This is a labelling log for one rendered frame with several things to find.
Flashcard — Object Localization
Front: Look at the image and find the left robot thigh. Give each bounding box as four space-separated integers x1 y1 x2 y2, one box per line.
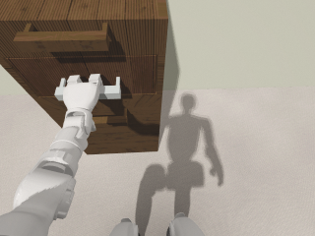
109 221 139 236

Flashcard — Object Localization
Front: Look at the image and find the robot left shin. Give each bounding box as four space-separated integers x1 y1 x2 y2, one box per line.
120 217 132 222

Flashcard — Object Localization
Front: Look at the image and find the drawer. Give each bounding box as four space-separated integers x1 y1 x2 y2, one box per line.
6 54 157 97

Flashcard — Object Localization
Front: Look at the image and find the cabinet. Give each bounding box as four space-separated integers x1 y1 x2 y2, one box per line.
0 0 168 155

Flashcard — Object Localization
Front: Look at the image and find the left robot hand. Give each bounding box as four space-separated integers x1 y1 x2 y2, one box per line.
63 74 103 132

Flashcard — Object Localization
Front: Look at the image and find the robot left forearm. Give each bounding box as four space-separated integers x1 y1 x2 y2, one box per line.
13 108 93 209

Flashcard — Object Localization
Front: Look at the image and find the robot left upper arm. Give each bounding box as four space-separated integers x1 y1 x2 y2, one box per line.
0 167 77 236

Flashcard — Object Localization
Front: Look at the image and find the handle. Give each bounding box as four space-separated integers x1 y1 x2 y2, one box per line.
54 77 121 101
13 30 109 53
92 115 128 127

